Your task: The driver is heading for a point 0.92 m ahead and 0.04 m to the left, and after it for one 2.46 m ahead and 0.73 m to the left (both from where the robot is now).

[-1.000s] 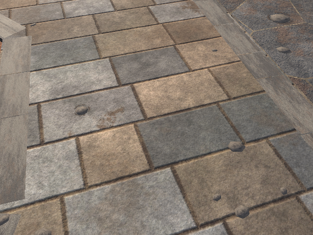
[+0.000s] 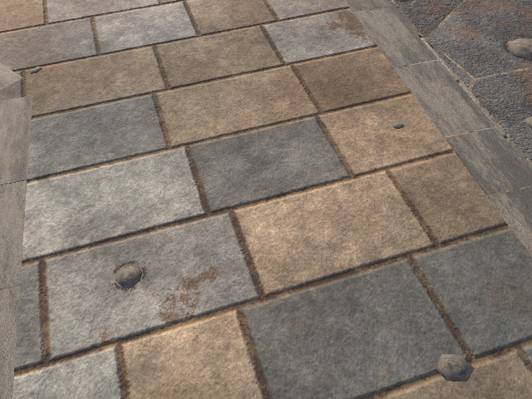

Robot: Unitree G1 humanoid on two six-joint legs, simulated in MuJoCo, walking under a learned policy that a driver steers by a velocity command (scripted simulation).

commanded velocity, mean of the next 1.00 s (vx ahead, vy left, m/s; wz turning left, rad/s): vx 0.50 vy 0.00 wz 0.00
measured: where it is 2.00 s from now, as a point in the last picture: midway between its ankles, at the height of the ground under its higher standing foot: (268, 208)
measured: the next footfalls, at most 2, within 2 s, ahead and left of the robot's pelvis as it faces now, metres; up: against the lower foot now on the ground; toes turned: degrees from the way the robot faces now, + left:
left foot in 0.30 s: +0.36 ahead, +0.12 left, +0.00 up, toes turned +4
right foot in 0.88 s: +0.66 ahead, -0.06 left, +0.00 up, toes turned -5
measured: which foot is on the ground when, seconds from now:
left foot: up 0.00-0.28, down 0.30-0.90, up 0.92-1.00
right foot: down 0.00-0.32, up 0.34-0.86, down 0.88-1.00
